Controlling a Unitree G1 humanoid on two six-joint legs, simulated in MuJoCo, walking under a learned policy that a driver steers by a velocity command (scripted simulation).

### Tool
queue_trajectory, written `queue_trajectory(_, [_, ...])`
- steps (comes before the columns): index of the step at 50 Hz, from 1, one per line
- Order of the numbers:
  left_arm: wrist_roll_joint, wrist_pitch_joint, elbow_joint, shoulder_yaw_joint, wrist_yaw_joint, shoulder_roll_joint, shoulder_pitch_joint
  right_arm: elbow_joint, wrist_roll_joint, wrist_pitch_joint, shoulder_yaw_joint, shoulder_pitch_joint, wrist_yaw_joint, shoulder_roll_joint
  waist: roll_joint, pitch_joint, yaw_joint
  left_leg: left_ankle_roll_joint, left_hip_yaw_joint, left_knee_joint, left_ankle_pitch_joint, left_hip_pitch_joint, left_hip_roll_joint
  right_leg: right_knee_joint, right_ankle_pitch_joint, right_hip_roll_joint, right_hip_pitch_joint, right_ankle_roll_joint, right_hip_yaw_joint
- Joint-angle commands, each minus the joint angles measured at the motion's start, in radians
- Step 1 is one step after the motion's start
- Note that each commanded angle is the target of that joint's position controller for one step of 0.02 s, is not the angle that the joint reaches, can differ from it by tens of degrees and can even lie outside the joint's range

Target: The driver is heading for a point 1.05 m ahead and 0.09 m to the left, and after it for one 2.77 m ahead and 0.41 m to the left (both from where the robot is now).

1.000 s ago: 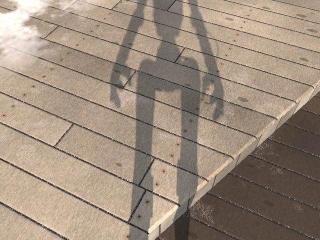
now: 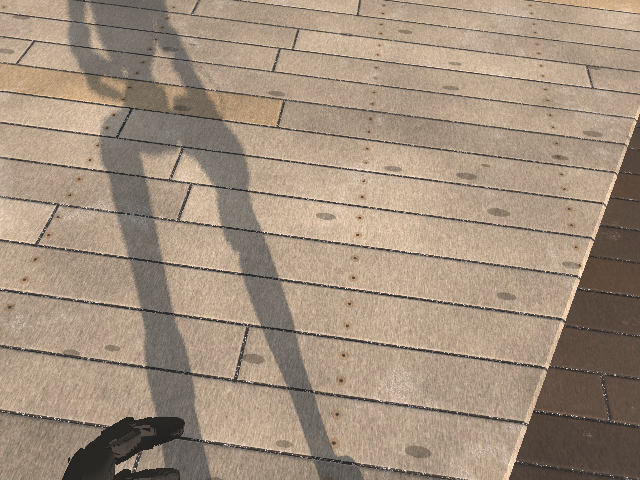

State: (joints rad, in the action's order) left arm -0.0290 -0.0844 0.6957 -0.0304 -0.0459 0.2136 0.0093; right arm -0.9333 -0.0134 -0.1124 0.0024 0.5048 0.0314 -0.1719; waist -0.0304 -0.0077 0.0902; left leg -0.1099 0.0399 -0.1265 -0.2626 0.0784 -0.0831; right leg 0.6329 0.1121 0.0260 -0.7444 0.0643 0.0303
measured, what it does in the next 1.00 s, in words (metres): walks ahead: right foot, then left foot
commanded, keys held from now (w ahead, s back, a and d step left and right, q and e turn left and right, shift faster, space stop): w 1.00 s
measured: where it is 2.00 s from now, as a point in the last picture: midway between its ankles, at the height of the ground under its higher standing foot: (255, 276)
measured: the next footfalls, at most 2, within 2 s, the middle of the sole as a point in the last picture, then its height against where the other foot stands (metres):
right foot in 0.14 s outside the picture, level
left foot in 0.64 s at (210, 440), level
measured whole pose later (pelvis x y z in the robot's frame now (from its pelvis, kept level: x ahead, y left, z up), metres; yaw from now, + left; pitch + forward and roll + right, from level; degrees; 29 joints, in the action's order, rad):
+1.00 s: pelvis +0.60 +0.06 +0.00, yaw +0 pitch +3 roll +2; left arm -0.01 -0.07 0.73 -0.03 -0.01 0.27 -0.10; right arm -0.86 -0.01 -0.08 0.05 0.36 -0.01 -0.27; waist -0.04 -0.01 0.08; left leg -0.05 0.05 -0.25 -0.21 -0.09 -0.06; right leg 0.71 0.00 0.12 -0.68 -0.01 -0.04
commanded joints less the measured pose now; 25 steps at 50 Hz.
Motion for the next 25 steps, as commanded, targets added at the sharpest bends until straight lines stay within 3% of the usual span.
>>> queue_trajectory(1, [0.001, -0.029, -0.113, -0.011, -0.018, 0.049, 0.157, 0.037, 0.006, 0.005, 0.042, 0.051, 0.016, -0.197, 0.130, 0.027, -0.023, 0.049, -0.075, -0.051, 0.888, 0.079, 0.233, -0.127, -0.006, -0.069, 0.071, 0.012, 0.060])
queue_trajectory(4, [-0.001, -0.026, -0.116, -0.035, -0.021, 0.115, 0.104, 0.043, 0.016, 0.033, 0.056, 0.025, 0.029, -0.228, 0.185, -0.016, -0.086, 0.050, -0.086, -0.210, 1.215, 0.186, 0.275, -0.171, -0.110, -0.113, 0.154, 0.049, 0.068])
queue_trajectory(5, [0.001, -0.020, -0.093, -0.046, -0.015, 0.148, 0.019, 0.050, 0.019, 0.044, 0.062, 0.007, 0.031, -0.241, 0.206, -0.055, -0.125, 0.056, -0.091, -0.324, 1.309, 0.195, 0.277, -0.193, -0.125, -0.125, 0.242, 0.066, 0.068])
queue_trajectory(6, [0.004, -0.019, -0.044, -0.060, -0.005, 0.171, -0.160, 0.071, 0.022, 0.052, 0.066, -0.068, 0.025, -0.253, 0.202, -0.114, -0.222, 0.065, -0.081, -0.523, 1.314, 0.097, 0.265, -0.264, -0.036, -0.084, 0.457, 0.109, 0.023])
queue_trajectory(7, [0.026, -0.010, 0.006, -0.067, 0.013, 0.206, -0.392, 0.112, 0.028, 0.041, 0.057, -0.147, 0.012, -0.243, 0.166, -0.270, -0.322, 0.042, -0.091, -0.792, 0.984, -0.174, 0.224, -0.175, -0.009, 0.063, 0.859, 0.166, -0.117])
queue_trajectory(8, [0.048, -0.013, 0.027, -0.072, 0.015, 0.258, -0.432, 0.126, 0.044, 0.026, 0.014, 0.008, -0.013, -0.068, -0.154, -0.395, -0.193, 0.110, -0.114, -1.190, -0.182, -0.698, 0.021, -0.077, 0.049, 0.351, 1.320, 0.359, -0.536])
queue_trajectory(9, [0.039, -0.006, 0.039, -0.063, 0.030, 0.172, -0.427, 0.107, 0.004, -0.005, 0.023, 0.015, -0.030, -0.157, -0.122, -0.438, -0.228, 0.080, -0.225, -1.366, -0.310, -0.820, 0.012, -0.239, -0.201, 0.379, 1.266, 0.406, -0.757])
queue_trajectory(10, [0.027, -0.004, 0.028, -0.052, 0.042, 0.135, -0.338, 0.157, -0.029, -0.024, 0.041, -0.129, -0.039, -0.218, -0.071, -0.224, -0.213, 0.060, -0.209, -1.350, -0.216, -0.877, 0.076, -0.328, -0.301, 0.323, 1.068, 0.341, -0.601])
queue_trajectory(11, [0.028, -0.008, 0.024, -0.039, 0.040, 0.111, -0.265, 0.189, -0.029, -0.031, 0.038, -0.217, -0.041, -0.215, 0.025, -0.104, -0.169, 0.054, -0.163, -1.307, -0.122, -0.860, 0.116, -0.391, -0.299, 0.277, 0.882, 0.295, -0.482])
queue_trajectory(12, [0.038, -0.012, 0.021, -0.028, 0.032, 0.094, -0.228, 0.189, -0.014, -0.029, 0.036, -0.235, -0.041, -0.200, 0.081, -0.040, -0.127, 0.062, -0.141, -1.266, -0.073, -0.837, 0.141, -0.438, -0.255, 0.240, 0.751, 0.273, -0.420])
queue_trajectory(13, [0.050, -0.018, 0.022, -0.023, 0.026, 0.087, -0.204, 0.191, -0.006, -0.018, 0.038, -0.206, -0.042, -0.194, 0.061, -0.026, -0.079, 0.066, -0.143, -1.225, -0.040, -0.778, 0.175, -0.469, -0.213, 0.204, 0.651, 0.258, -0.364])
queue_trajectory(14, [0.048, -0.022, 0.029, -0.020, 0.017, 0.080, -0.191, 0.183, -0.006, -0.005, 0.038, -0.182, -0.043, -0.180, 0.035, -0.006, -0.051, 0.073, -0.138, -1.179, -0.028, -0.752, 0.196, -0.490, -0.192, 0.178, 0.581, 0.250, -0.323])
queue_trajectory(16, [0.032, -0.035, 0.052, -0.025, 0.005, 0.109, -0.204, 0.192, 0.005, 0.017, 0.031, -0.198, -0.033, -0.158, 0.009, 0.023, -0.035, 0.098, -0.116, -1.092, 0.002, -0.741, 0.222, -0.512, -0.101, 0.155, 0.473, 0.240, -0.241])
queue_trajectory(19, [0.030, -0.041, 0.079, -0.033, 0.016, 0.159, -0.253, 0.243, 0.021, 0.022, 0.025, -0.328, -0.026, -0.153, -0.003, 0.041, -0.068, 0.123, -0.078, -0.855, 0.198, -0.723, 0.229, -0.516, -0.001, 0.106, 0.406, 0.205, -0.134])
queue_trajectory(21, [0.022, -0.036, 0.094, -0.034, 0.023, 0.172, -0.303, 0.259, 0.016, 0.017, 0.016, -0.419, -0.032, -0.132, -0.008, 0.035, -0.111, 0.113, -0.049, -0.661, 0.325, -0.666, 0.199, -0.502, 0.001, 0.080, 0.421, 0.165, -0.091])
queue_trajectory(23, [0.012, -0.029, 0.116, -0.038, 0.022, 0.199, -0.370, 0.277, 0.004, 0.015, 0.015, -0.498, -0.041, -0.132, -0.008, 0.026, -0.152, 0.112, -0.041, -0.551, 0.379, -0.661, 0.176, -0.486, -0.052, 0.108, 0.511, 0.151, -0.107])
queue_trajectory(25, [0.007, -0.016, 0.133, -0.037, 0.022, 0.199, -0.413, 0.299, -0.006, 0.011, 0.018, -0.565, -0.052, -0.147, -0.019, 0.037, -0.179, 0.105, -0.047, -0.469, 0.362, -0.705, 0.168, -0.448, -0.091, 0.148, 0.627, 0.144, -0.135])
Keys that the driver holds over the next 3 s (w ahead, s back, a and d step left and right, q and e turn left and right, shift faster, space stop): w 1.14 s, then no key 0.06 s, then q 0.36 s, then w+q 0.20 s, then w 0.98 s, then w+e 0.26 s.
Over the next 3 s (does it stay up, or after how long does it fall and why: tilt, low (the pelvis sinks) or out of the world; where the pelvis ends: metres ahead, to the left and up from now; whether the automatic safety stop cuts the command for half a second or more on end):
stays up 1.44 0.26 0.00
